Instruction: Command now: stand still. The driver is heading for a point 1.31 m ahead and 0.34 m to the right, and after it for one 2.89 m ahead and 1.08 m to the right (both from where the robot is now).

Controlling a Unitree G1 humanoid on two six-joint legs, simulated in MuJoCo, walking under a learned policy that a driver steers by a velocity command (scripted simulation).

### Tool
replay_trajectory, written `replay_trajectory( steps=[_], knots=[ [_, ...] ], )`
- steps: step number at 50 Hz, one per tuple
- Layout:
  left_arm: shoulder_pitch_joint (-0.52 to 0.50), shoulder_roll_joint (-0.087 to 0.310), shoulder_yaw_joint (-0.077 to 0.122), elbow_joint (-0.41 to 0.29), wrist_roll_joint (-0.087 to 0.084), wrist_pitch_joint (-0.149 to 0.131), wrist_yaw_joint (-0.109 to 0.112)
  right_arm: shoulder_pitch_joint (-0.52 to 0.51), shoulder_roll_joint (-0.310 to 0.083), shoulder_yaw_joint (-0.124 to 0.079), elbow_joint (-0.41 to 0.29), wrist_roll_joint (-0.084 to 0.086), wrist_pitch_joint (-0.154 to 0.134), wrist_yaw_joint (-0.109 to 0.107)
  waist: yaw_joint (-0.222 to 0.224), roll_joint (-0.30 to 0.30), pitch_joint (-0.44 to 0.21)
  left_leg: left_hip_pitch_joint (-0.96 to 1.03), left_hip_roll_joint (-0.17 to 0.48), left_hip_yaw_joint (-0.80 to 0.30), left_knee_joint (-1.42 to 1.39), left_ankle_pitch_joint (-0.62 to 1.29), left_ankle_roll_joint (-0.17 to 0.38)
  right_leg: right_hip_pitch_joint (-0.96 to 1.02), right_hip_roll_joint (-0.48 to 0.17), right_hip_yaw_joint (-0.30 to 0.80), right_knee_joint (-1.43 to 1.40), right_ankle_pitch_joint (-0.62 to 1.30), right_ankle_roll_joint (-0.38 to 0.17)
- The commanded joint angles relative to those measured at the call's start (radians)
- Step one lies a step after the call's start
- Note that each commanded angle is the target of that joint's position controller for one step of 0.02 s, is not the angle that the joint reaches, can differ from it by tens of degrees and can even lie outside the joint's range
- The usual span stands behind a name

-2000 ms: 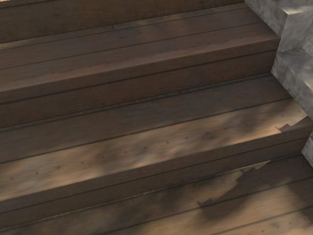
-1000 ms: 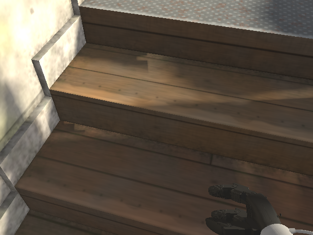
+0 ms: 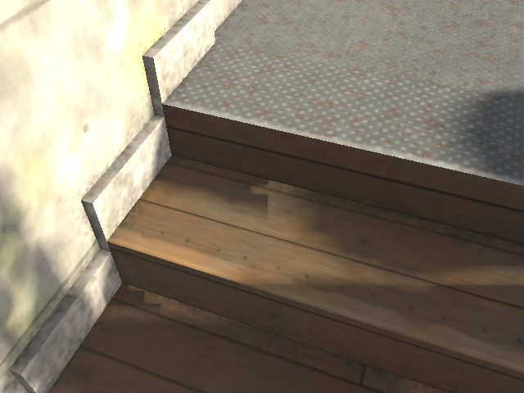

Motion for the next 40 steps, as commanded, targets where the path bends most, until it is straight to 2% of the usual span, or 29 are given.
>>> replay_trajectory(
  steps=[1, 8, 9, 15, 17, 30, 36, 38, 40],
  knots=[
    [0.038, 0.087, 0.016, -0.014, -0.001, -0.004, 0.001, 0.022, -0.068, -0.010, -0.039, -0.001, -0.014, -0.003, 0.016, -0.007, 0.012, -0.067, 0.074, -0.056, -0.107, 0.121, 0.032, 0.078, -0.088, 0.089, -0.098, 0.117, -0.019],
    [0.085, 0.085, 0.010, 0.044, -0.002, 0.002, 0.003, 0.074, -0.067, -0.008, -0.010, -0.004, -0.004, -0.009, 0.010, -0.008, 0.045, -0.054, 0.077, -0.056, -0.136, 0.071, 0.041, 0.058, -0.087, 0.088, -0.125, 0.061, -0.024],
    [0.094, 0.088, 0.012, 0.054, -0.008, 0.003, 0.003, 0.067, -0.070, -0.010, -0.010, -0.004, -0.002, -0.012, 0.008, -0.010, 0.049, -0.049, 0.079, -0.054, -0.129, 0.081, 0.043, 0.049, -0.092, 0.088, -0.128, 0.059, -0.025],
    [0.135, 0.076, 0.004, 0.091, -0.005, 0.009, 0.005, 0.091, -0.059, -0.007, 0.011, -0.003, 0.003, -0.015, 0.008, -0.006, 0.063, -0.049, 0.080, -0.054, -0.140, 0.069, 0.049, 0.043, -0.092, 0.085, -0.131, 0.043, -0.028],
    [0.152, 0.075, 0.003, 0.104, -0.005, 0.006, 0.006, 0.096, -0.058, -0.010, 0.015, -0.007, 0.005, -0.017, 0.009, -0.001, 0.069, -0.052, 0.081, -0.053, -0.150, 0.071, 0.049, 0.051, -0.092, 0.084, -0.133, 0.052, -0.032],
    [0.203, 0.057, -0.009, 0.141, -0.006, 0.004, 0.007, 0.127, -0.045, -0.007, 0.051, -0.003, 0.007, -0.024, 0.020, -0.004, 0.074, -0.051, 0.080, -0.045, -0.153, 0.093, 0.047, 0.074, -0.095, 0.086, -0.137, 0.081, -0.041],
    [0.204, 0.052, -0.016, 0.154, -0.007, 0.006, 0.006, 0.129, -0.039, 0.000, 0.057, 0.002, 0.000, -0.020, 0.019, -0.008, 0.071, -0.032, 0.082, -0.041, -0.156, 0.138, 0.051, 0.068, -0.097, 0.081, -0.134, 0.107, -0.038],
    [0.215, 0.070, -0.009, 0.158, -0.007, 0.008, 0.004, 0.127, -0.053, -0.007, 0.053, -0.002, 0.004, -0.019, 0.024, -0.014, 0.071, -0.063, 0.059, -0.036, -0.150, -0.044, 0.061, 0.065, -0.085, 0.090, -0.139, -0.062, -0.052],
    [0.245, 0.117, 0.011, 0.154, -0.005, 0.014, 0.003, 0.105, -0.082, -0.024, 0.033, -0.002, 0.012, -0.013, 0.046, -0.061, 0.103, -0.186, 0.020, -0.011, -0.059, -0.289, 0.078, 0.055, -0.101, 0.156, -0.147, -0.353, -0.098]
  ],
)
Keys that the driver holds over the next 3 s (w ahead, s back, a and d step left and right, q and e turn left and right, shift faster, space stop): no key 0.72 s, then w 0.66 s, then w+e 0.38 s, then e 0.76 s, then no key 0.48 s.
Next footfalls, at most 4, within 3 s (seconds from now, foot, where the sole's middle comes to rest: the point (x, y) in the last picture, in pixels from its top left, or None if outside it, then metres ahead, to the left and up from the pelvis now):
1.42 right None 0.44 -0.03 -0.60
1.82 left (191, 354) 0.57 0.20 -0.60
2.22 right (348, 287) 0.64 -0.15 -0.43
2.78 left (257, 241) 0.77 0.05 -0.43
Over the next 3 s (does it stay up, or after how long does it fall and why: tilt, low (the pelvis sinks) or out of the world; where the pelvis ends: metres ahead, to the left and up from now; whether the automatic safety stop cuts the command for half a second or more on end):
stays up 0.66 -0.05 0.33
